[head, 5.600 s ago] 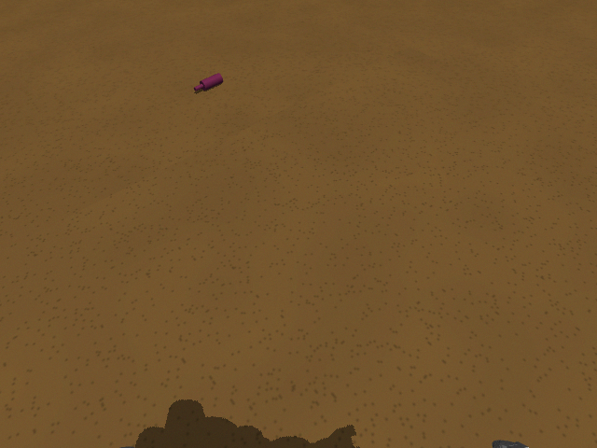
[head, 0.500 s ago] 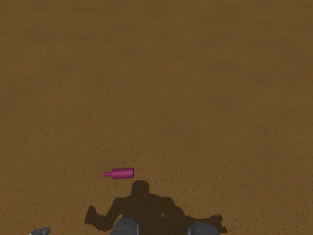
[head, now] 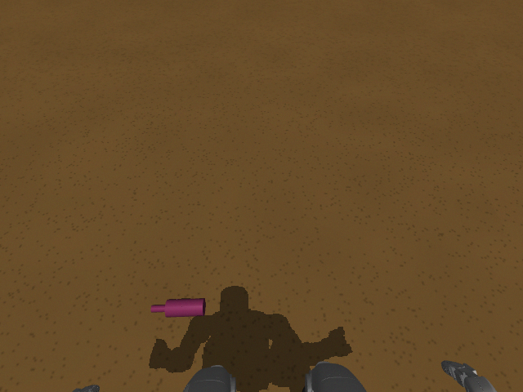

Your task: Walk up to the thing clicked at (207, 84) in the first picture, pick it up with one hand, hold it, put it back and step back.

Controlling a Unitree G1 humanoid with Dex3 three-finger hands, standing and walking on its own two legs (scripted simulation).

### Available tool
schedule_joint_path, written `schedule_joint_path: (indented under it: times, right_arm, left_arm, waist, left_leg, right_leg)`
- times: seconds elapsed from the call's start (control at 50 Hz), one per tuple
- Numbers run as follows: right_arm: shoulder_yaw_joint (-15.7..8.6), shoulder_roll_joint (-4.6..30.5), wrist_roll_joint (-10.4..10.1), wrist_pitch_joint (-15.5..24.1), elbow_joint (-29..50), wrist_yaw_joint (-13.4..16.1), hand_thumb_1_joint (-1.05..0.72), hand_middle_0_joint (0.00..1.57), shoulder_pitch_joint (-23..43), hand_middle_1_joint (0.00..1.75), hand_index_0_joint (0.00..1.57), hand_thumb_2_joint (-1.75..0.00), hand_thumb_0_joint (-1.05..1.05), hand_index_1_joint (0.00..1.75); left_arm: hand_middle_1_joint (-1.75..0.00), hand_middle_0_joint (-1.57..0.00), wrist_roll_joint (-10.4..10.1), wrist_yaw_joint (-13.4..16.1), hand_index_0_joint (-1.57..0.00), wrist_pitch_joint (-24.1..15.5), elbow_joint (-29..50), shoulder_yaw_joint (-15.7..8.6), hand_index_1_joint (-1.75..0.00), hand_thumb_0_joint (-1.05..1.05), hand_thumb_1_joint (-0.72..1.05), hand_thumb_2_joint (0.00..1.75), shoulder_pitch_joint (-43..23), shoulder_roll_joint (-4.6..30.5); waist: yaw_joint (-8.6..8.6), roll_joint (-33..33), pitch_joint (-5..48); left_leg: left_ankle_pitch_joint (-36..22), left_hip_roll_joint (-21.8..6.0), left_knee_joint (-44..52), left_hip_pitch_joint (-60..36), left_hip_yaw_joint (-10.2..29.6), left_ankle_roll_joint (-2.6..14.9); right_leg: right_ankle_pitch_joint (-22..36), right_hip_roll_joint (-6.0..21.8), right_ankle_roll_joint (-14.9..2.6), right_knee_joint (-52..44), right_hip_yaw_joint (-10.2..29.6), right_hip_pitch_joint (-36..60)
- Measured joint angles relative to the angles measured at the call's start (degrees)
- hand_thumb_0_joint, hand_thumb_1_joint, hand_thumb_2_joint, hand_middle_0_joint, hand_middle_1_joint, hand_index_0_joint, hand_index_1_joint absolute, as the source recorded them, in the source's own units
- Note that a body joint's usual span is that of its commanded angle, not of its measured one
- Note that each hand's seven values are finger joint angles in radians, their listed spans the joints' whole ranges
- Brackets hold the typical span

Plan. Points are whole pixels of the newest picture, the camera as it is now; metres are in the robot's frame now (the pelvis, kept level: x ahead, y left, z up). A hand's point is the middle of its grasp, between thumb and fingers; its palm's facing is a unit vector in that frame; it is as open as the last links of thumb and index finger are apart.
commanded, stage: walk up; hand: left
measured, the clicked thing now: (178, 307) +0.45 +0.33 -0.72
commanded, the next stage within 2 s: stand in 1.66 s
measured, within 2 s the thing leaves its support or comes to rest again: neither
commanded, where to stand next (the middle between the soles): +0.07 +0.05 m, yaw +2 degrees
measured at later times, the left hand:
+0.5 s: hand out of the picture +0.08 +0.29 -0.14, palm faces +0.02 -0.91 -0.40, open 7.4 cm
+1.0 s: hand out of the picture +0.12 +0.28 -0.12, palm faces +0.01 -0.93 -0.38, open 7.4 cm
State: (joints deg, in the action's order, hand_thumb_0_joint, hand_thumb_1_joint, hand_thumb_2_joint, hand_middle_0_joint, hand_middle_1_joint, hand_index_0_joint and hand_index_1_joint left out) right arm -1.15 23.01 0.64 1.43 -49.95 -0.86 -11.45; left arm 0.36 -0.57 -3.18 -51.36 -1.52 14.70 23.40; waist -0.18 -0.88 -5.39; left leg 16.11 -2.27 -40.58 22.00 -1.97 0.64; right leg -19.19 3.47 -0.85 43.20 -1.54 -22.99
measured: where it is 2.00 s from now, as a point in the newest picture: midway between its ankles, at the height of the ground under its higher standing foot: outside the picture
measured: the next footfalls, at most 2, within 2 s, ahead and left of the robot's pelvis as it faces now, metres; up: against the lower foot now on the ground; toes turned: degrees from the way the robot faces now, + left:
right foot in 0.02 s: +0.11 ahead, -0.14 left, +0.00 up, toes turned +1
left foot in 0.30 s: +0.05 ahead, +0.20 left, +0.00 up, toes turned +0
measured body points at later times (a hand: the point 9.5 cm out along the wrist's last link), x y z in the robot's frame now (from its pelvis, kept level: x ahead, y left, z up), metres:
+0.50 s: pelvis +0.02 +0.01 +0.00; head +0.04 +0.01 +0.45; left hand +0.08 +0.34 -0.12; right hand +0.11 -0.30 -0.12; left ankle +0.03 +0.15 -0.71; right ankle +0.07 -0.14 -0.71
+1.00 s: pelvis +0.04 +0.02 +0.03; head +0.06 +0.02 +0.48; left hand +0.12 +0.33 -0.10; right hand +0.17 -0.29 -0.10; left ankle +0.03 +0.15 -0.71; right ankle +0.07 -0.14 -0.71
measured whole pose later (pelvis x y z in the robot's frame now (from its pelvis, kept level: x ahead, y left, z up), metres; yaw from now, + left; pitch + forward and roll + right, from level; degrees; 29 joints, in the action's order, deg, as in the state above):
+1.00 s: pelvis +0.04 +0.02 +0.03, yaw +2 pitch -2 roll +0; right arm -1.3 21.2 -0.1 -0.8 -65.1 -1.1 -0.3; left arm 0.4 0.2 -2.0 -65.9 0.7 3.7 21.6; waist 0.6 0.1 -3.7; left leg 13.5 -1.8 -24.3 8.8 -1.2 -1.2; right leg -11.3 3.8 3.1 23.9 0.0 -10.6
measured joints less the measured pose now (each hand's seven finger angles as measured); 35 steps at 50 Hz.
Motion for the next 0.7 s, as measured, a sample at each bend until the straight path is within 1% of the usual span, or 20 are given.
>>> schedule_joint_path:
  times: [0.02,0.04,0.08,0.1,0.14,0.18,0.24,0.28,0.3,0.32,0.34,0.36,0.4,0.42,0.44,0.46,0.52,0.58,0.7]
  right_arm:
    - [-0.09,0.31,-0.09,-0.64,-0.20,0.00,-0.90,0.21,0.17,0.30,0.21,-0.90,0.00,0.30]
    - [-0.32,0.65,-0.19,-1.38,-0.63,0.08,-0.90,0.21,0.50,0.30,0.21,-0.90,0.00,0.30]
    - [-0.81,0.71,-0.16,-2.96,-1.73,0.39,-0.90,0.20,1.05,0.30,0.21,-0.90,0.00,0.30]
    - [-1.01,0.85,-0.16,-3.50,-2.22,0.39,-0.91,0.20,1.32,0.30,0.21,-0.90,0.00,0.30]
    - [-1.45,1.43,-0.16,-3.89,-3.01,0.26,-0.91,0.20,1.70,0.30,0.21,-0.90,0.00,0.30]
    - [-1.83,1.90,0.00,-3.77,-3.67,0.06,-0.91,0.20,1.78,0.30,0.21,-0.90,0.00,0.30]
    - [-2.04,2.17,0.11,-3.67,-4.94,-0.17,-0.91,0.20,1.77,0.30,0.21,-0.90,0.00,0.30]
    - [-2.00,2.08,0.06,-3.43,-5.91,-0.26,-0.91,0.20,1.78,0.30,0.21,-0.90,0.00,0.30]
    - [-1.98,2.02,0.05,-3.22,-6.37,-0.28,-0.91,0.20,1.79,0.30,0.21,-0.90,0.00,0.30]
    - [-1.98,1.69,0.13,-2.94,-6.95,-0.17,-0.91,0.20,2.07,0.30,0.21,-0.90,0.00,0.30]
    - [-1.90,1.14,0.33,-2.65,-7.45,-0.03,-0.91,0.20,2.37,0.30,0.21,-0.90,0.00,0.30]
    - [-1.69,0.82,0.44,-2.42,-7.70,-0.02,-0.91,0.20,2.34,0.30,0.21,-0.90,0.00,0.30]
    - [-1.21,0.40,0.28,-2.35,-8.18,-0.25,-0.91,0.20,2.17,0.30,0.21,-0.90,0.00,0.30]
    - [-0.86,0.07,0.16,-2.49,-8.56,-0.28,-0.91,0.20,2.24,0.30,0.21,-0.90,0.00,0.30]
    - [-0.48,-0.30,0.02,-2.66,-8.98,-0.30,-0.91,0.20,2.39,0.30,0.21,-0.90,0.00,0.30]
    - [-0.16,-0.61,-0.15,-2.78,-9.43,-0.32,-0.91,0.20,2.64,0.30,0.21,-0.90,0.00,0.30]
    - [0.37,-1.47,-0.29,-2.69,-10.57,-0.40,-0.91,0.20,3.60,0.30,0.21,-0.90,0.00,0.30]
    - [0.58,-1.80,-0.26,-2.34,-11.60,-0.52,-0.91,0.20,4.54,0.30,0.21,-0.90,0.00,0.30]
    - [0.90,-2.76,-0.52,-1.93,-13.28,-0.30,-0.91,0.20,7.17,0.30,0.21,-0.90,0.00,0.30]
  left_arm:
    - [-0.30,-0.21,0.19,0.34,-0.20,-0.42,-0.24,-0.24,-0.30,0.01,0.91,0.90,-0.21,0.18]
    - [-0.30,-0.21,0.58,0.75,-0.20,-0.68,-0.65,-0.46,-0.30,0.01,0.91,0.90,-0.61,-0.01]
    - [-0.30,-0.21,1.08,1.22,-0.20,-0.63,-1.14,-0.26,-0.30,0.01,0.91,0.90,-1.24,-0.03]
    - [-0.30,-0.21,1.16,1.40,-0.20,-0.52,-1.29,-0.17,-0.30,0.01,0.91,0.90,-1.65,-0.12]
    - [-0.30,-0.21,1.31,1.74,-0.21,-0.52,-1.35,-0.04,-0.30,0.01,0.90,0.90,-2.34,-0.47]
    - [-0.30,-0.21,1.47,1.83,-0.21,-0.65,-1.28,-0.06,-0.30,0.01,0.90,0.90,-2.77,-0.52]
    - [-0.30,-0.21,1.63,1.80,-0.21,-0.70,-1.12,-0.26,-0.30,0.01,0.90,0.90,-3.07,-0.10]
    - [-0.30,-0.21,1.47,1.69,-0.21,-0.35,-1.27,-0.31,-0.30,0.01,0.90,0.90,-3.33,0.43]
    - [-0.30,-0.21,1.30,1.60,-0.21,-0.06,-1.45,-0.27,-0.30,0.01,0.90,0.90,-3.48,0.71]
    - [-0.30,-0.21,1.11,1.54,-0.21,0.31,-1.80,-0.24,-0.30,0.01,0.90,0.90,-3.78,1.10]
    - [-0.30,-0.21,0.85,1.54,-0.21,0.76,-2.35,-0.24,-0.30,0.01,0.90,0.90,-4.08,1.42]
    - [-0.30,-0.21,0.50,1.57,-0.21,1.26,-3.08,-0.13,-0.30,0.01,0.90,0.90,-4.31,1.35]
    - [-0.30,-0.21,0.16,1.50,-0.20,1.82,-4.66,0.23,-0.30,0.01,0.90,0.90,-4.72,0.94]
    - [-0.30,-0.21,0.06,1.43,-0.20,1.73,-5.26,0.40,-0.30,0.01,0.90,0.90,-4.80,0.85]
    - [-0.30,-0.21,0.02,1.36,-0.20,1.46,-5.79,0.52,-0.30,0.01,0.91,0.90,-4.81,0.77]
    - [-0.30,-0.21,0.05,1.33,-0.20,1.16,-6.34,0.60,-0.30,0.01,0.91,0.90,-4.89,0.55]
    - [-0.30,-0.21,0.14,1.05,-0.20,1.10,-7.95,1.23,-0.30,0.01,0.91,0.90,-5.23,-0.18]
    - [-0.30,-0.21,-0.06,0.82,-0.20,1.39,-9.43,1.95,-0.30,0.01,0.91,0.90,-6.11,-1.11]
    - [-0.30,-0.21,-0.51,0.84,-0.20,0.85,-11.39,2.23,-0.30,0.01,0.91,0.90,-8.13,-1.50]
  waist:
    - [0.08,0.54,0.08]
    - [0.04,1.73,-0.03]
    - [0.20,2.39,0.34]
    - [0.34,2.56,0.24]
    - [0.55,3.24,-0.13]
    - [0.64,3.60,-0.43]
    - [0.93,3.42,-0.70]
    - [1.10,2.92,-0.66]
    - [1.13,2.62,-0.56]
    - [1.12,1.73,-0.81]
    - [1.25,0.48,-1.17]
    - [1.17,0.19,-0.96]
    - [0.50,1.01,-0.27]
    - [0.35,1.18,-0.06]
    - [0.27,1.13,0.18]
    - [0.26,1.19,0.36]
    - [0.32,0.54,1.06]
    - [0.51,0.70,1.61]
    - [0.87,0.29,1.47]
  left_leg:
    - [1.26,-0.53,-2.03,0.61,0.36,-0.38]
    - [2.70,-1.15,-4.25,1.34,1.42,0.22]
    - [9.03,0.20,-9.42,3.15,3.72,0.79]
    - [10.56,0.94,-12.20,3.92,4.44,0.85]
    - [10.64,1.46,-15.62,4.92,5.07,0.87]
    - [10.47,1.13,-16.05,5.00,4.79,0.61]
    - [11.34,0.12,-11.43,2.97,3.63,0.13]
    - [10.44,-0.21,-5.94,0.55,2.75,-0.03]
    - [8.43,-0.10,-2.59,-1.00,2.29,-0.04]
    - [4.05,0.52,-0.41,-1.92,1.83,-0.84]
    - [2.58,1.30,0.30,-2.56,1.06,-1.57]
    - [2.65,1.41,0.18,-2.59,0.88,-1.95]
    - [3.55,0.63,-0.62,-2.28,1.79,-1.75]
    - [3.81,0.28,-0.72,-2.44,2.13,-1.77]
    - [3.96,0.08,-0.75,-2.64,2.38,-1.96]
    - [4.04,-0.14,-0.72,-2.84,2.61,-2.16]
    - [3.44,0.23,1.27,-4.10,2.23,-2.07]
    - [2.77,0.20,3.38,-5.27,1.96,-1.81]
    - [1.25,0.09,7.42,-7.89,1.86,-1.79]
  right_leg:
    - [2.69,-0.45,0.72,-2.08,0.01,0.80]
    - [2.67,-1.23,1.13,-1.34,-0.66,0.82]
    - [1.17,-1.23,0.92,0.47,-1.15,0.20]
    - [0.87,-0.98,0.69,0.59,-1.24,0.26]
    - [1.04,-0.57,0.64,-0.15,-1.48,0.64]
    - [1.33,0.00,0.74,-0.91,-1.69,0.86]
    - [1.43,0.92,1.06,-1.42,-1.77,0.96]
    - [1.10,1.58,1.44,-0.93,-1.73,0.60]
    - [0.73,1.92,1.72,-0.26,-1.63,0.20]
    - [0.26,2.63,2.10,0.70,-1.15,-0.17]
    - [-0.11,3.43,2.36,1.45,-0.27,-0.35]
    - [-0.93,3.15,2.03,1.61,0.37,-0.35]
    - [-4.03,1.10,1.28,1.03,0.89,0.45]
    - [-2.26,0.38,1.26,-0.36,0.97,1.29]
    - [1.26,0.05,1.68,-2.11,0.90,2.16]
    - [2.19,-0.15,2.40,-3.07,0.69,2.83]
    - [1.78,0.25,3.15,-4.67,0.94,3.92]
    - [2.64,0.18,3.06,-7.27,1.04,5.23]
    - [4.65,0.05,3.75,-12.08,0.88,8.21]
